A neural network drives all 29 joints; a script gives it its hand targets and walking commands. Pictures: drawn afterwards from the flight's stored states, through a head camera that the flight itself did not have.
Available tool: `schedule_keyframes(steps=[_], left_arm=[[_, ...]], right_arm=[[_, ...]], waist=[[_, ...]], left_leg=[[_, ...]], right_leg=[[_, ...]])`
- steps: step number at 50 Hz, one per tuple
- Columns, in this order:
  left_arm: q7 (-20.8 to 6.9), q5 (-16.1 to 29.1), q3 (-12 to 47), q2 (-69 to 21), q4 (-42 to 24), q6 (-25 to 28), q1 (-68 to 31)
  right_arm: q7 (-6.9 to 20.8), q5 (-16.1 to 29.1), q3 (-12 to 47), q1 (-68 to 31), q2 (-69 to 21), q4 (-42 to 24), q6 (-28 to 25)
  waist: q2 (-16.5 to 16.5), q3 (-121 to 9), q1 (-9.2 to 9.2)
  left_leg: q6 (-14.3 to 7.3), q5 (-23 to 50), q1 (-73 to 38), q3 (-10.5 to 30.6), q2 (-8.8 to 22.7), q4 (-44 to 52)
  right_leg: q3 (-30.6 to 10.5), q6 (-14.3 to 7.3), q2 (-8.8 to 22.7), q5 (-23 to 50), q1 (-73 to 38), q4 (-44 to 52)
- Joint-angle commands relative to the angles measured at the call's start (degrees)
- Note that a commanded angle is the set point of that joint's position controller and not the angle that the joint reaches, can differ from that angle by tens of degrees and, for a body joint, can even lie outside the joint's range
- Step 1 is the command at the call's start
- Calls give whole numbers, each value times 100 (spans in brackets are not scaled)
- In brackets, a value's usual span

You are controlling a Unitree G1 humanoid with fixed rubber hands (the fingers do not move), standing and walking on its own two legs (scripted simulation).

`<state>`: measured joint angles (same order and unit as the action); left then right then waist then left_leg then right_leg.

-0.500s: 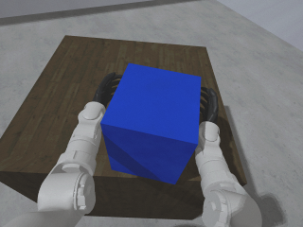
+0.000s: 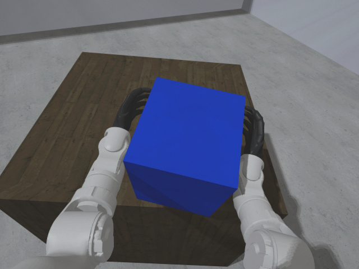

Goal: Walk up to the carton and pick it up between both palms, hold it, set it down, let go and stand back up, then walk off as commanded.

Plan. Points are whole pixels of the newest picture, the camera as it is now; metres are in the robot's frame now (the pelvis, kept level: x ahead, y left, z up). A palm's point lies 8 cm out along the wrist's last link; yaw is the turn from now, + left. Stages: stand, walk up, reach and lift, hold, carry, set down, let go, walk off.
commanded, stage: reach and lift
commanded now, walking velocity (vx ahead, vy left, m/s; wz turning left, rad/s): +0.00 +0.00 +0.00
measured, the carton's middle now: (185, 153) +0.38 -0.01 +0.05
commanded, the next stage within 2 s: none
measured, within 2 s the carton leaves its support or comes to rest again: neither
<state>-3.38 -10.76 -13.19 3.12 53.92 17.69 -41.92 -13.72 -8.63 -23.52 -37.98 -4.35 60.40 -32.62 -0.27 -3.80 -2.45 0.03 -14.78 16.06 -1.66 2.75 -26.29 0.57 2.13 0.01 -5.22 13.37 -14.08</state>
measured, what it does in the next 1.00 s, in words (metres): stands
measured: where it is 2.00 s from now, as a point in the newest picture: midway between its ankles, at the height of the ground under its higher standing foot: outside the picture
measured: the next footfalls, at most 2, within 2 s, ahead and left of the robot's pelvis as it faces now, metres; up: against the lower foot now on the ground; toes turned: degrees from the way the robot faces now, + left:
none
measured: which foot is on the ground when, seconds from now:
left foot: down 0.00-1.00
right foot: down 0.00-1.00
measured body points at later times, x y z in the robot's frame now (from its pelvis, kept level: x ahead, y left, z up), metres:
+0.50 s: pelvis +0.01 -0.01 +0.00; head +0.02 +0.01 +0.45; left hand +0.43 +0.11 +0.11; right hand +0.40 -0.18 +0.09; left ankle -0.02 +0.10 -0.75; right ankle +0.02 -0.15 -0.74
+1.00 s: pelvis -0.03 -0.01 +0.00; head -0.12 +0.01 +0.44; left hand +0.37 +0.12 +0.20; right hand +0.35 -0.17 +0.17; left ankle -0.02 +0.10 -0.75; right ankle +0.02 -0.15 -0.75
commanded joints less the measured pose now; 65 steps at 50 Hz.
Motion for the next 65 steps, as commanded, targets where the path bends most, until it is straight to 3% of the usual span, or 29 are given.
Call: schedule_keyframes(steps=[1,6,12,13,19,20,21,22,23,26,29,32,33,34,36,37,38,40,43,47,49,50,54,56,59,61,62,63,65], left_arm=[[-76,-663,1183,-3437,-248,572,-4756],[-33,-704,1085,-3393,-204,480,-4740],[-64,-495,1283,-3363,-450,193,-4633],[-45,-527,1310,-3441,-472,90,-4423],[2,-62,1877,-3802,-870,-159,-4039],[-5,9,1954,-3848,-1219,-107,-4199],[4,10,1980,-3781,-1295,-213,-4181],[20,182,2194,-3968,-1515,-317,-3993],[51,255,2201,-3913,-1656,-321,-4164],[164,612,2653,-4157,-2519,-577,-4297],[233,787,2864,-4446,-2913,-814,-4586],[275,847,2977,-4510,-3456,-1238,-4882],[244,879,3001,-4524,-3505,-1415,-5069],[195,783,2897,-4574,-3373,-1687,-4723],[88,652,2626,-4497,-3110,-2141,-4651],[55,536,2517,-4490,-3048,-2437,-4214],[41,496,2449,-4405,-3200,-2604,-4395],[-29,492,2219,-4298,-2902,-3014,-4351],[-18,545,2008,-4328,-2800,-3332,-4904],[62,793,2071,-4583,-2997,-3585,-5279],[40,827,2078,-4636,-2862,-3676,-5529],[16,615,1706,-4517,-2454,-3747,-5619],[-30,364,1270,-4451,-1907,-3964,-5739],[-112,183,960,-4238,-1487,-4070,-5663],[-134,73,839,-4258,-1268,-4199,-5726],[-195,-98,611,-4062,-1036,-4309,-5537],[-168,-52,661,-4162,-1164,-4348,-5472],[-148,30,816,-4186,-1235,-4356,-5662],[-87,152,1024,-4290,-1594,-4347,-5697]], right_arm=[[897,-1668,1493,-4123,-2708,366,-376],[899,-1701,1502,-4083,-2811,389,-221],[899,-1421,1741,-4083,-2881,-60,117],[909,-1271,1889,-3977,-2916,-97,206],[906,-573,2823,-4095,-3130,-886,560],[905,-491,2910,-4052,-3251,-870,548],[903,-265,3140,-4180,-3328,-1145,703],[903,-114,3303,-4038,-3232,-1260,787],[891,-54,3368,-4189,-3337,-1446,846],[895,457,3998,-4106,-3371,-1953,1152],[894,769,4399,-4339,-3602,-2689,1470],[855,1228,4653,-4500,-3710,-3016,1946],[826,1208,4491,-4583,-3621,-3057,2069],[820,1425,4614,-4826,-3648,-3347,2198],[826,1576,4415,-4993,-3359,-3137,2519],[839,1744,4538,-5044,-3287,-3178,2671],[854,1751,4499,-5163,-3213,-3128,2801],[879,1797,4225,-5677,-3047,-3133,3007],[960,1759,3888,-6474,-3119,-3181,3188],[1046,1961,3962,-7057,-3384,-3531,3410],[1102,1779,3509,-7069,-3314,-3328,3505],[1150,1692,3253,-7114,-3205,-2911,3610],[1305,1485,2822,-7350,-3075,-2695,3715],[1328,1278,2394,-7212,-2875,-2335,3798],[1407,1272,2248,-7321,-2730,-2276,3850],[1381,1176,2167,-7255,-2742,-2300,3936],[1387,1281,2359,-7384,-2761,-2497,3917],[1396,1288,2331,-7320,-2695,-2325,3950],[1377,1444,2607,-7415,-2878,-2631,3972]], waist=[[-240,-2665,-316],[-83,-2510,-197],[21,-2859,-151],[-150,-2958,-94],[-101,-3917,-89],[-172,-4184,-116],[-53,-4254,13],[-162,-4338,-87],[-34,-4553,-45],[-269,-5071,-134],[-230,-5004,-182],[-231,-4602,-232],[-275,-4440,-374],[-226,-4178,-156],[-85,-3493,-191],[-25,-3075,-44],[-72,-2909,-24],[209,-2362,-70],[179,-2101,34],[155,-2385,127],[13,-2114,-69],[99,-1732,10],[37,-1580,56],[94,-1340,-61],[-88,-1338,-38],[37,-1255,-64],[166,-1535,2],[-41,-1606,-88],[80,-1933,-84]], left_leg=[[486,2759,-994,-514,-181,713],[342,1949,-735,-591,-232,943],[240,2093,-753,-597,-301,885],[283,2272,-858,-539,-321,826],[360,3611,-1012,-376,-364,496],[395,3854,-1146,-355,-391,416],[387,3982,-1145,-331,-384,358],[435,4380,-1278,-264,-396,299],[457,4345,-1195,-248,-413,250],[599,5074,-1675,-57,-408,30],[587,4907,-1523,47,-469,-1],[585,4790,-1628,128,-477,-24],[593,4596,-1579,190,-455,6],[533,4484,-1510,131,-505,52],[463,3940,-1556,158,-498,242],[422,3798,-1606,109,-532,327],[380,3489,-1614,118,-519,403],[299,3030,-1583,185,-478,563],[186,2186,-1409,142,-501,780],[119,2094,-1366,185,-476,710],[125,1505,-1173,210,-439,800],[53,868,-974,166,-440,973],[-102,-198,-572,157,-358,1267],[-167,-640,-313,134,-320,1427],[-210,-948,-106,138,-229,1609],[-235,-853,-194,73,-354,1517],[-200,-560,-378,65,-346,1470],[-162,-609,-433,55,-334,1477],[-102,78,-753,98,-392,1249]], right_leg=[[661,-183,-226,1270,-1057,115],[574,-186,-161,733,-1028,159],[498,-151,-200,940,-1182,82],[489,-181,-213,1093,-1221,49],[399,-80,-300,2768,-1778,-218],[357,-38,-268,3081,-2009,-294],[278,-35,-283,3378,-2191,-352],[314,-44,-279,3625,-2199,-371],[272,-5,-293,3724,-2296,-453],[271,2,-383,4025,-2241,-558],[163,43,-346,4108,-2408,-634],[161,68,-345,3900,-2491,-605],[186,60,-371,3665,-2319,-582],[109,64,-315,3665,-2597,-566],[139,46,-298,2977,-2529,-400],[135,69,-284,2887,-2693,-358],[133,47,-269,2557,-2654,-340],[182,44,-320,1898,-2514,-237],[182,38,-273,1089,-2233,-171],[218,-1,-327,921,-2190,-247],[214,-88,-326,404,-1936,-201],[208,-82,-289,-218,-1773,-84],[278,-115,-297,-861,-1711,-130],[348,-69,-289,-1080,-1762,-121],[462,-80,-365,-1160,-1863,-183],[391,-93,-300,-1165,-1924,-81],[435,-88,-328,-1085,-1902,-81],[437,-111,-343,-1033,-1860,-93],[424,-129,-348,-627,-1867,-80]])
